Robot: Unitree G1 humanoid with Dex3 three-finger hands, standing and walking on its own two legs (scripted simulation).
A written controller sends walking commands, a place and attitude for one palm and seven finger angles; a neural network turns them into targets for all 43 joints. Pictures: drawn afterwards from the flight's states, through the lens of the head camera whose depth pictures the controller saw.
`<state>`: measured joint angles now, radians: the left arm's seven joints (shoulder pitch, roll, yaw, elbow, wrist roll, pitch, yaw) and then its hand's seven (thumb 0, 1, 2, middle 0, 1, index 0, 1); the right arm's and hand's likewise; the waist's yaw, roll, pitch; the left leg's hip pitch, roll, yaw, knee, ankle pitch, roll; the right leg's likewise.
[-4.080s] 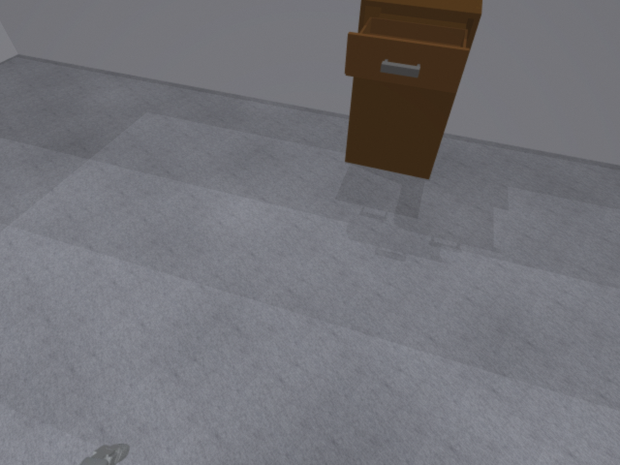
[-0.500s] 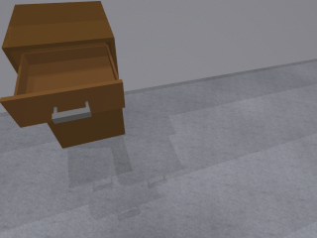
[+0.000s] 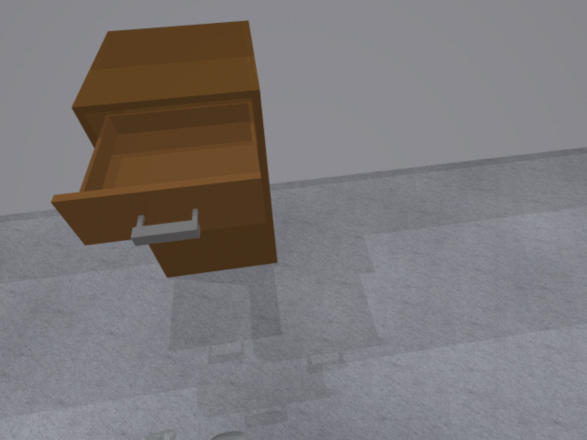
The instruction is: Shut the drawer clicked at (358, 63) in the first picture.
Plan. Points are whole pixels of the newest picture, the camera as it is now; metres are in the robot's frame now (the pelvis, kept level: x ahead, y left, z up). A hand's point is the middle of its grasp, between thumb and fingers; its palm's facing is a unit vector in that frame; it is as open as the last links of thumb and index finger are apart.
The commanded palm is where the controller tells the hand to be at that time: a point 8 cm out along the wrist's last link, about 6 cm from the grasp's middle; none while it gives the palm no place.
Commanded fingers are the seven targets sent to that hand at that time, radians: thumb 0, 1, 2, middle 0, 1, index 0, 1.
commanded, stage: turn to face it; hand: left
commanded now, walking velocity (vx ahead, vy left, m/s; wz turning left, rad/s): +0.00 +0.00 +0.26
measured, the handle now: (167, 224) +0.52 +0.28 -0.08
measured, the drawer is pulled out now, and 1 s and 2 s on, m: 0.30 0.30 0.30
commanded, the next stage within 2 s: take the last steps up to it in 0.10 s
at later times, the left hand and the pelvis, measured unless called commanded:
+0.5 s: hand out of the picture +0.01 +0.22 -0.17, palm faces +0.12 -0.97 -0.19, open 7.4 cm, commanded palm none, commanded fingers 0.00 0.90 0.90 -0.20 -0.30 -0.20 -0.30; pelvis +0.01 +0.04 +0.01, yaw +6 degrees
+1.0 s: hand out of the picture +0.03 +0.14 -0.17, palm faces +0.25 -0.96 -0.14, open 7.3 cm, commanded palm none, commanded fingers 0.00 0.90 0.90 -0.20 -0.30 -0.20 -0.30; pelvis +0.13 +0.02 +0.00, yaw +10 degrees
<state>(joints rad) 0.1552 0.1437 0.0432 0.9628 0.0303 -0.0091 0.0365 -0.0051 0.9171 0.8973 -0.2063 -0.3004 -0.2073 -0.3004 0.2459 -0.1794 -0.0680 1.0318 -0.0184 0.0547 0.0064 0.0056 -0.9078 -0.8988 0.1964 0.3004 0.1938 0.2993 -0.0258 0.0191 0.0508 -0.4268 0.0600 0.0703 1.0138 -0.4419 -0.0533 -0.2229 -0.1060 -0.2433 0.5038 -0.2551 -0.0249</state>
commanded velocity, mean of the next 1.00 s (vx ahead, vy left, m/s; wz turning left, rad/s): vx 0.24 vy -0.01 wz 0.09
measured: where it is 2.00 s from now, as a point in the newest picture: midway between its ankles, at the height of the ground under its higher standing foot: outside the picture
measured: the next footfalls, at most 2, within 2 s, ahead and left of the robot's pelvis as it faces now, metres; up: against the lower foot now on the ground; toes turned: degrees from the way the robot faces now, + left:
left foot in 0.16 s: +0.04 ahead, +0.13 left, +0.00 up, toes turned +10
right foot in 0.64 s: +0.10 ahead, -0.09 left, +0.00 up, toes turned +0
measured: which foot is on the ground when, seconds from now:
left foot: up 0.00-0.14, down 0.16-0.64, up 0.66-1.00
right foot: down 0.00-0.16, up 0.18-0.62, down 0.64-1.00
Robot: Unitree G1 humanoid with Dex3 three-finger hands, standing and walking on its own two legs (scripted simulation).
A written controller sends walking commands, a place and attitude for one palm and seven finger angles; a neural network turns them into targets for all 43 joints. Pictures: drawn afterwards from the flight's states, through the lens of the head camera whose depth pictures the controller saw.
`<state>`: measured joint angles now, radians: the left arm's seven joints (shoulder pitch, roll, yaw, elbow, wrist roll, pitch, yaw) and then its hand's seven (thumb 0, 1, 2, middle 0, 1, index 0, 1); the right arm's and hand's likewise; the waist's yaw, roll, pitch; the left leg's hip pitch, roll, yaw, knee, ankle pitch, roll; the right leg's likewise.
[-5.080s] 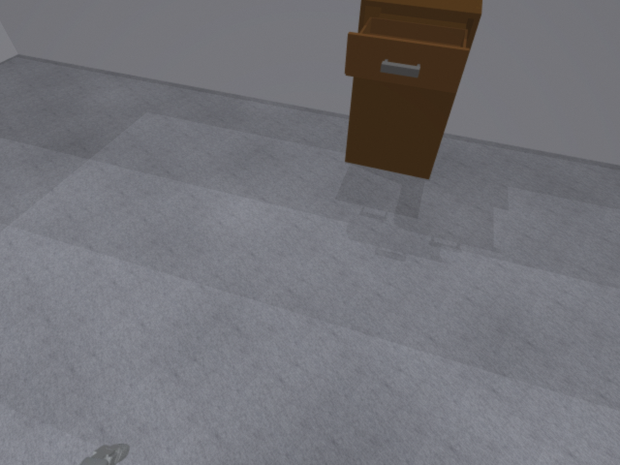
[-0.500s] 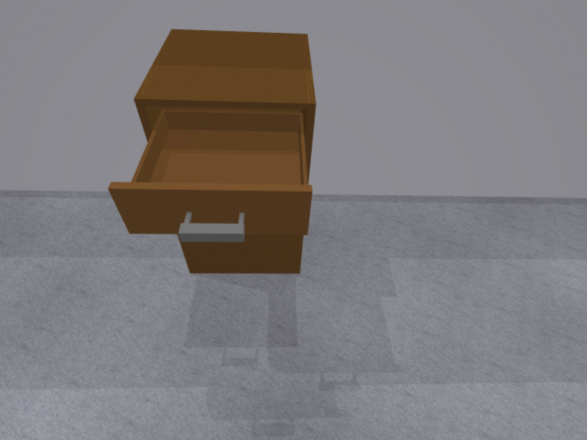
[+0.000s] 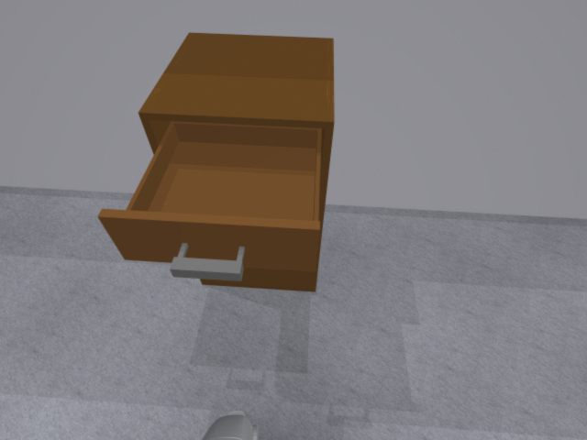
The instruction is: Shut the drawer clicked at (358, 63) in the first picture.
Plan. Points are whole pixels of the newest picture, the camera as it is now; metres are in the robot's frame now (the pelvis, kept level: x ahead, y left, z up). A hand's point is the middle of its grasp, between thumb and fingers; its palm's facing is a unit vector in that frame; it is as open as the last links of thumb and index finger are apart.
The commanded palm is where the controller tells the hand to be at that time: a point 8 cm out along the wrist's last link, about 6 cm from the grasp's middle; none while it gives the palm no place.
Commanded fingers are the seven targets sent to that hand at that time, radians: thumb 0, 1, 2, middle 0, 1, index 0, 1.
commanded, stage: take the last steps up to it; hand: left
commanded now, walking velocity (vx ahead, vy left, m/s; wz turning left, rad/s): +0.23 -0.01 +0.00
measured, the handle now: (210, 259) +0.43 +0.20 -0.09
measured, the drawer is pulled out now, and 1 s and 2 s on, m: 0.30 0.30 0.30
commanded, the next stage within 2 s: come to a stop and stand still in 0.22 s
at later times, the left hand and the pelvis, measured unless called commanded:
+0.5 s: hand (186, 386) +0.22 +0.21 -0.17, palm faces +0.00 -0.98 -0.22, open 7.3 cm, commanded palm none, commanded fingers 0.00 0.90 0.90 -0.20 -0.30 -0.20 -0.30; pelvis +0.14 +0.02 +0.00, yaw -2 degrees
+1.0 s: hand out of the picture +0.15 +0.23 -0.19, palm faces +0.04 -0.97 -0.22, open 7.3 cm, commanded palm none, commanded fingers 0.00 0.90 0.90 -0.20 -0.30 -0.20 -0.30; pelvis +0.10 +0.04 -0.01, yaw -2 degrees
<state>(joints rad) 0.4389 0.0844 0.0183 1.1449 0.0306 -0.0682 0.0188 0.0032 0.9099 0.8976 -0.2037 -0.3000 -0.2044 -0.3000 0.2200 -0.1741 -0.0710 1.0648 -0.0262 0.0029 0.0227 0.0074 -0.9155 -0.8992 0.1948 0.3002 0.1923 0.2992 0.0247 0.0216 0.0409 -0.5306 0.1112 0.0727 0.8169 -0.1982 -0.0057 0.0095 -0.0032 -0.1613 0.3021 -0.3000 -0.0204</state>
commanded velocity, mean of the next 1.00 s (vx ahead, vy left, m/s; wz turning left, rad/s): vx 0.00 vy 0.00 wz -0.01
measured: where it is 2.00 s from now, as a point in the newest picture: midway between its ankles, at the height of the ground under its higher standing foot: outside the picture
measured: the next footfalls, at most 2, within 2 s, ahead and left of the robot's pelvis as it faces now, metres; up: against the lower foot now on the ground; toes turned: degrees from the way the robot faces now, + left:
left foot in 0.12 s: +0.16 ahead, +0.13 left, +0.00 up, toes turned +7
right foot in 0.54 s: +0.23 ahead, -0.11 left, +0.00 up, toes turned -7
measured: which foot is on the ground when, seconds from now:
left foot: up 0.00-0.10, down 0.12-0.58, up 0.60-0.92, down 0.94-1.00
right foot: down 0.00-0.12, up 0.14-0.52, down 0.54-0.94, up 0.96-1.00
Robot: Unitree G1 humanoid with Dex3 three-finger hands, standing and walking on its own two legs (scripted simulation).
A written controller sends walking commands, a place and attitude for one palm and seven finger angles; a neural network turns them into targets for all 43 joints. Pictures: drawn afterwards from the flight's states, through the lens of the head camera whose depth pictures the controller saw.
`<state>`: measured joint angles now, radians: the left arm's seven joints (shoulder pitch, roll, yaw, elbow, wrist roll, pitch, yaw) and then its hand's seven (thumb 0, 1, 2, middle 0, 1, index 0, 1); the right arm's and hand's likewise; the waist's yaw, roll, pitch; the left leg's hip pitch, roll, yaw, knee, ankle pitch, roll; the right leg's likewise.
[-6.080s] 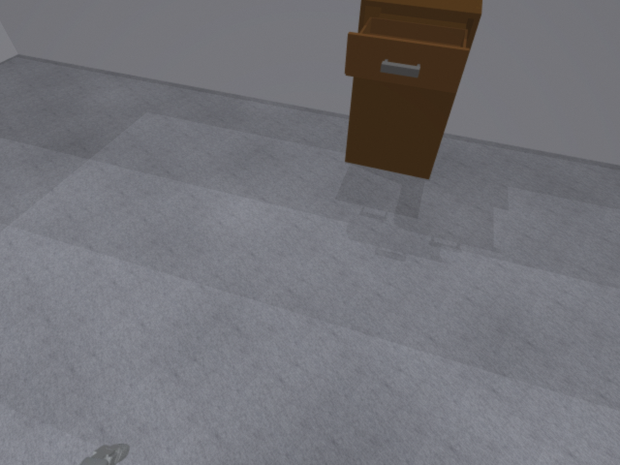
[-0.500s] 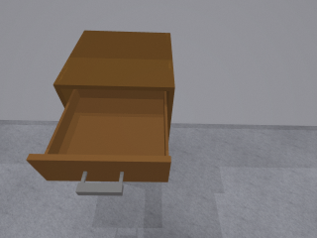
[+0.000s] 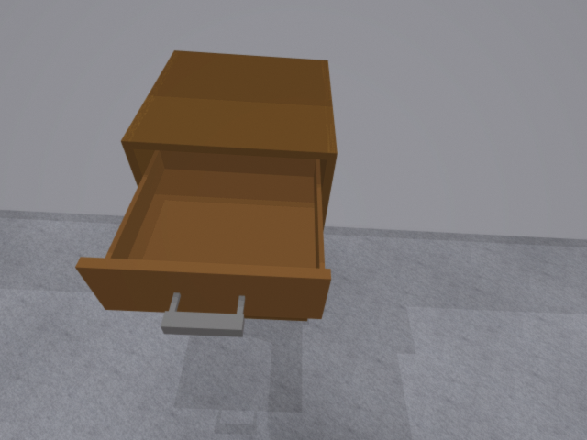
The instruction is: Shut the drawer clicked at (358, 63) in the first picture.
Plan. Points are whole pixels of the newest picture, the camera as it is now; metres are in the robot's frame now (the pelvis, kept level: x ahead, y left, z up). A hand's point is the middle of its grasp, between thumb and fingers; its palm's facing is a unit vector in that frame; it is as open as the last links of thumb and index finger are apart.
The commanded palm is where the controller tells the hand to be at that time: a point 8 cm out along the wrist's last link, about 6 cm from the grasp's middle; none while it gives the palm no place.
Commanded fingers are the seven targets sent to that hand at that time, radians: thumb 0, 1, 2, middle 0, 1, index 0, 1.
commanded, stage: come to a stop and stand still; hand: left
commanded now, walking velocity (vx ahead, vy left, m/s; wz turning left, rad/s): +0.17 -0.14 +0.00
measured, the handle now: (206, 311) +0.32 +0.17 -0.08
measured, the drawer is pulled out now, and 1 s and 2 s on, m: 0.30 0.30 0.30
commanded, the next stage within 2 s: look again from close up in 0.22 s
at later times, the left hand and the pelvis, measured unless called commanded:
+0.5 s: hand out of the picture -0.01 +0.14 -0.18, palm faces +0.00 -0.98 -0.19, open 7.3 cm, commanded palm none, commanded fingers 0.00 0.90 0.90 -0.20 -0.30 -0.20 -0.30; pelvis +0.01 -0.01 +0.00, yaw +0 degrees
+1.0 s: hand out of the picture +0.02 +0.17 -0.16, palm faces +0.06 -0.97 -0.21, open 7.3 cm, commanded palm +0.09 +0.21 -0.06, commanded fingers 0.00 0.90 0.90 -0.26 -0.37 -0.26 -0.37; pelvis +0.00 -0.01 +0.00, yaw -1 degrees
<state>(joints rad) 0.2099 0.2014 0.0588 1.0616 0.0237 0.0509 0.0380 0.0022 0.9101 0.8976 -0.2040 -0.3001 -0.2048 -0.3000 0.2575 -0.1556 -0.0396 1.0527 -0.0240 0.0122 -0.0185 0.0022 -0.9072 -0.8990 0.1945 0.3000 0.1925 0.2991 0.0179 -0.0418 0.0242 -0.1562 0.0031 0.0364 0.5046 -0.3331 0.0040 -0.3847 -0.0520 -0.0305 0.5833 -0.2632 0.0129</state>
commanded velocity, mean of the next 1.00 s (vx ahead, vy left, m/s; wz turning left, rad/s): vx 0.01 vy -0.02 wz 0.00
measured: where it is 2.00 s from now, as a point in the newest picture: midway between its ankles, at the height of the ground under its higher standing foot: outside the picture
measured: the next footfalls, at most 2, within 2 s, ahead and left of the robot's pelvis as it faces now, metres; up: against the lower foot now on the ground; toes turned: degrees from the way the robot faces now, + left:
right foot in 0.28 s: +0.01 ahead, -0.10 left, +0.00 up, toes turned -3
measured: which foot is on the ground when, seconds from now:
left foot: down 0.00-1.00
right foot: up 0.00-0.26, down 0.28-1.00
